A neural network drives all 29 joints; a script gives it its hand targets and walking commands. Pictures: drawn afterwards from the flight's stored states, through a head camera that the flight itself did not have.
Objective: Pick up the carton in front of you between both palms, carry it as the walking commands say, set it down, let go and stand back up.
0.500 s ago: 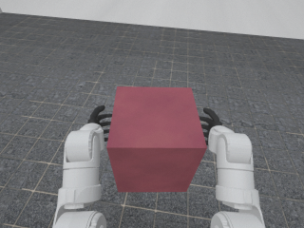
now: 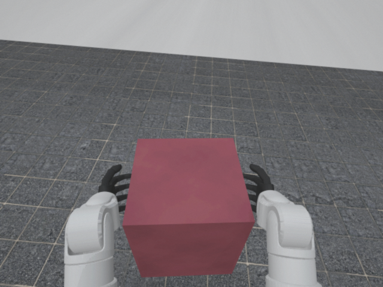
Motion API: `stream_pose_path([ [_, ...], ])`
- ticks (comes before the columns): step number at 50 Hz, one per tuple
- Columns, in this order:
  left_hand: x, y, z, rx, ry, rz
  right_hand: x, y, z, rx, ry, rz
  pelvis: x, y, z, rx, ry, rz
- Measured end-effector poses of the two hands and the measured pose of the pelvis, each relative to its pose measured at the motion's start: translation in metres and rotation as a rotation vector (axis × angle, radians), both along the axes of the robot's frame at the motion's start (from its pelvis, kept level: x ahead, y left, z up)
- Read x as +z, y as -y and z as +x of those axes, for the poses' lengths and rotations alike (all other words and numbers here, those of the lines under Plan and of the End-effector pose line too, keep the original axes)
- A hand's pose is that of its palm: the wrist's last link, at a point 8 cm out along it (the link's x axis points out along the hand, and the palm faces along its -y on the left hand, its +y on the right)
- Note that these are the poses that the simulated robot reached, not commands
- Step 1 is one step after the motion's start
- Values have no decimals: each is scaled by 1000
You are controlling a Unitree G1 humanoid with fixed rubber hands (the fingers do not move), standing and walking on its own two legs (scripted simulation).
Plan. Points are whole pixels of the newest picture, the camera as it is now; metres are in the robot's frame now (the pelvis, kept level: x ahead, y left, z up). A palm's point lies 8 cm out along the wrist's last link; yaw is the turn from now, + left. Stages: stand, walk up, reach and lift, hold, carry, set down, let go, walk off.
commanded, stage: carry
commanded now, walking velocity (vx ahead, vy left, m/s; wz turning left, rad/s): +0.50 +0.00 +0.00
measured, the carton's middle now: (186, 208) +0.30 +0.01 +0.01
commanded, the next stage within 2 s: none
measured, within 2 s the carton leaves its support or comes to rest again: neither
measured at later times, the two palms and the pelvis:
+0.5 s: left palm (145, 113) +0.57 +0.13 +0.08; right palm (246, 115) +0.58 -0.17 +0.07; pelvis +0.32 -0.04 +0.01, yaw +3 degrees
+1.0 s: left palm (142, 61) +0.89 +0.18 +0.09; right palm (219, 63) +0.89 -0.12 +0.10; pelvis +0.62 +0.03 +0.02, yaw -1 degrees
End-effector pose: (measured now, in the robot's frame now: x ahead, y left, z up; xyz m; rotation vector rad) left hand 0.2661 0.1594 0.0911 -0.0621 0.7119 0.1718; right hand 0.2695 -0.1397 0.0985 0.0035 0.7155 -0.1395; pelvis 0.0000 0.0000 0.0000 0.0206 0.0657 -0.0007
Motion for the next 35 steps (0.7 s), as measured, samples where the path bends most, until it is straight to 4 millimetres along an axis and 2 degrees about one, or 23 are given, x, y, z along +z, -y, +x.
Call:
stream_pose_path([
  [4, -4, 1, 39, -17, -74, -19, -5, 1, 29, -35, -74, 0, 15, -8, 39, -4, 0, -28],
  [8, 5, 4, 83, -36, -46, -5, 4, 3, 70, -47, -47, 4, 23, -9, 82, 4, 3, -34],
  [15, 29, 11, 174, -5, 62, 24, 21, 10, 172, -15, 61, 36, 17, 5, 180, 7, 8, -30],
  [18, 25, 19, 220, 13, 75, 34, 13, 19, 222, 4, 74, 47, 5, 17, 230, 21, 8, -22],
  [21, 8, 29, 265, 21, 37, 55, -9, 29, 271, 15, 36, 65, -7, 29, 275, 35, 5, -45],
  [23, -4, 32, 285, 33, -33, 54, -21, 31, 295, 30, -33, 60, -2, 35, 296, 49, -3, -33],
  [26, -13, 31, 307, 53, -111, 45, -28, 30, 323, 49, -111, 52, 11, 39, 325, 59, -8, -11],
  [30, -6, 27, 346, 69, -104, 48, -21, 26, 367, 72, -104, 47, 22, 39, 366, 55, -15, 3],
  [35, 9, 17, 412, 62, -26, 43, -6, 16, 430, 68, -26, 40, 24, 28, 430, 48, -12, -4],
])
